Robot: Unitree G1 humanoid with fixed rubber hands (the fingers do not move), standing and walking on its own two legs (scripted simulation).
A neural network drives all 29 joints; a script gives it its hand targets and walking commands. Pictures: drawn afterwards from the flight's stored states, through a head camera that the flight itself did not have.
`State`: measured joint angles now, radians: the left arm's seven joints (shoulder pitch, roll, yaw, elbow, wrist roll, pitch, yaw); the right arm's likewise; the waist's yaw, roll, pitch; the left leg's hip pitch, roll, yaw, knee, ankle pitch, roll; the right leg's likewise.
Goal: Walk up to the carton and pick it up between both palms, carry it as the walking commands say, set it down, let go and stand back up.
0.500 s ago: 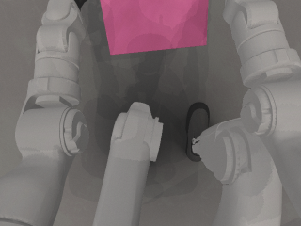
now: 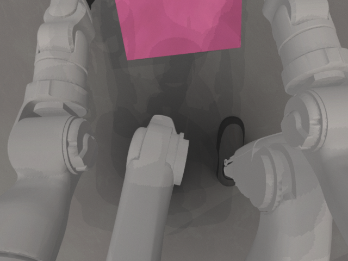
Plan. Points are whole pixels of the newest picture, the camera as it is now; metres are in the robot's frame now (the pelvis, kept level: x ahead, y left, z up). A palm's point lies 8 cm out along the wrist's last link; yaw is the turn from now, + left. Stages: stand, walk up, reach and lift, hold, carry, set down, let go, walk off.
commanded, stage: set down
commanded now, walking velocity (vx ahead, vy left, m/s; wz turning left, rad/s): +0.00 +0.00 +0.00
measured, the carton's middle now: out of the picture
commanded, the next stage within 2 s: none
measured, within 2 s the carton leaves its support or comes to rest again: rests again in 1.36 s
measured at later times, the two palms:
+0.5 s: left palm out of the picture +0.52 +0.22 -0.18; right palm out of the picture +0.58 -0.10 -0.18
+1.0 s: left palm out of the picture +0.53 +0.22 -0.18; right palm out of the picture +0.58 -0.10 -0.19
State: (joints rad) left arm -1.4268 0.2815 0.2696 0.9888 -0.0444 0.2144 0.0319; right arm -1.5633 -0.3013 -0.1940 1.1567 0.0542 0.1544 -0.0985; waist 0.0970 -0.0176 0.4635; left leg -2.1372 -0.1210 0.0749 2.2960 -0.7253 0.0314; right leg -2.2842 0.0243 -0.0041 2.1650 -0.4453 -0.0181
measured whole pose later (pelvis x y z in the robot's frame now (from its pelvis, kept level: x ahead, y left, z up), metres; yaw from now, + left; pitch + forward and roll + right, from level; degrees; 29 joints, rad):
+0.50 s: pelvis +0.01 +0.00 -0.01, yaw +0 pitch +32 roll +1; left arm -1.43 0.29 0.30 1.00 -0.03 0.19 -0.01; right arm -1.58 -0.30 -0.24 1.19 0.00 0.13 -0.06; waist 0.09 -0.01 0.47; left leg -2.13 -0.12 0.08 2.33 -0.75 0.03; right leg -2.28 0.02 -0.01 2.20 -0.47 -0.02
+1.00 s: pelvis +0.01 +0.00 -0.01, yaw +0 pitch +32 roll +1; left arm -1.43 0.28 0.34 1.00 0.01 0.17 -0.03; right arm -1.60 -0.30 -0.26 1.20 -0.04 0.13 -0.04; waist 0.09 -0.01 0.49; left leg -2.13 -0.12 0.07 2.35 -0.77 0.03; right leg -2.29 0.01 -0.02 2.22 -0.49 -0.03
